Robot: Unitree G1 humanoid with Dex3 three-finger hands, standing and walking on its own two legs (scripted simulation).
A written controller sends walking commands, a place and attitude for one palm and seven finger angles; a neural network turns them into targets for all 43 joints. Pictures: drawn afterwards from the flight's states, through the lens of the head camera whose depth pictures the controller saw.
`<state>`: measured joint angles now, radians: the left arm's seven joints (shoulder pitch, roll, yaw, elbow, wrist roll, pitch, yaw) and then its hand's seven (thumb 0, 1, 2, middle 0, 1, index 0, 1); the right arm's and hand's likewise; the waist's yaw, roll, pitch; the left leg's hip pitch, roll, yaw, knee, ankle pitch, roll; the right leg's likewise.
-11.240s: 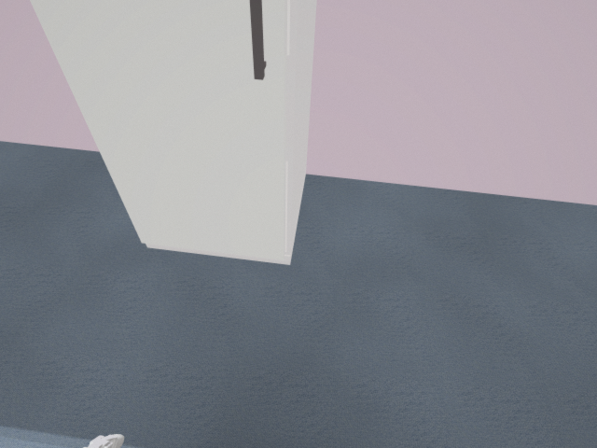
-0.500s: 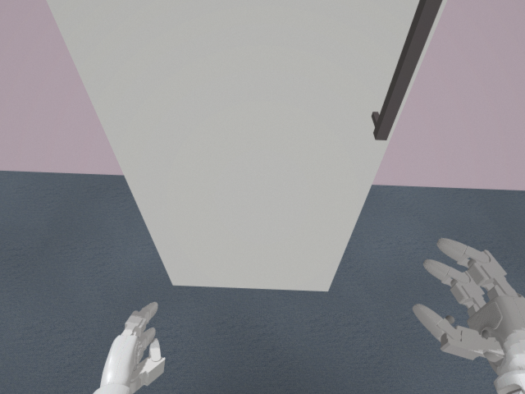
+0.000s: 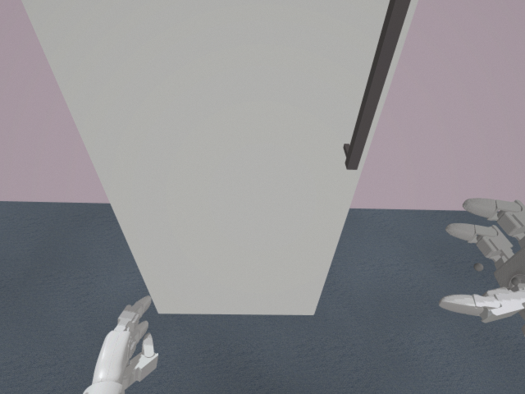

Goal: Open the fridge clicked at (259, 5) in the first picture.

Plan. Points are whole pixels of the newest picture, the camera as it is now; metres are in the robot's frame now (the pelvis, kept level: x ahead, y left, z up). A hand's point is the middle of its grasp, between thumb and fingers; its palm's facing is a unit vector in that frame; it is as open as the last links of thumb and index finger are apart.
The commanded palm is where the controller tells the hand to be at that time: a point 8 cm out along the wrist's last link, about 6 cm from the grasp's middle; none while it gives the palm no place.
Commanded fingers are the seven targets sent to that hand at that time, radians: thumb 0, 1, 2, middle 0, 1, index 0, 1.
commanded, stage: raise the hand to about handle height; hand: right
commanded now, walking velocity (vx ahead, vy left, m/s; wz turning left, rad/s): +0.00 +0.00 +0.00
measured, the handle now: (374, 67) +0.52 -0.17 +0.28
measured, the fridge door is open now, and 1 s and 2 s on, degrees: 0 0 0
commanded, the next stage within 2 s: move the hooked fingers beside the handle in 0.92 s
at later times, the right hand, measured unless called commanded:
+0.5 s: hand (516, 191) +0.28 -0.27 +0.25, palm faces +0.09 +0.99 -0.11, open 14.0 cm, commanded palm +0.24 -0.31 +0.24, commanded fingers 0.00 0.50 -0.30 0.30 1.20 0.30 1.20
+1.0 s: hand (500, 197) +0.28 -0.26 +0.24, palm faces +0.09 +0.99 -0.10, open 14.0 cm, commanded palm +0.24 -0.30 +0.24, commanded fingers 0.00 0.50 -0.30 0.30 1.20 0.30 1.20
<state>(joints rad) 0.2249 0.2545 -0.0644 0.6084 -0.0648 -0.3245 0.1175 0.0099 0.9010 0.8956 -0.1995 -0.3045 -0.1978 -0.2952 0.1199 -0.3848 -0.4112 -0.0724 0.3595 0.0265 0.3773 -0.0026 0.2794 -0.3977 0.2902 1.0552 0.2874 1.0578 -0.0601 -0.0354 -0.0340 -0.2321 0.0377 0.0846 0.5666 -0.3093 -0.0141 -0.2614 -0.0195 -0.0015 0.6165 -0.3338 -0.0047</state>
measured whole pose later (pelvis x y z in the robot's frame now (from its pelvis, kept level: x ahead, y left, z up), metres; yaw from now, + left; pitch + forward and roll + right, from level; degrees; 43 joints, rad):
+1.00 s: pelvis +0.00 +0.02 +0.01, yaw +0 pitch -3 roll +0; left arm 0.20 0.27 -0.09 0.60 -0.10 -0.21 0.11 0.01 0.90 0.90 -0.20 -0.30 -0.20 -0.30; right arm -0.20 -0.50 -0.51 0.06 0.33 0.32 0.44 -0.01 0.50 -0.30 0.31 1.20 0.30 1.20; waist -0.06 -0.07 -0.04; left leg -0.15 0.02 0.09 0.48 -0.27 0.01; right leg -0.17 -0.03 0.00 0.49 -0.27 0.02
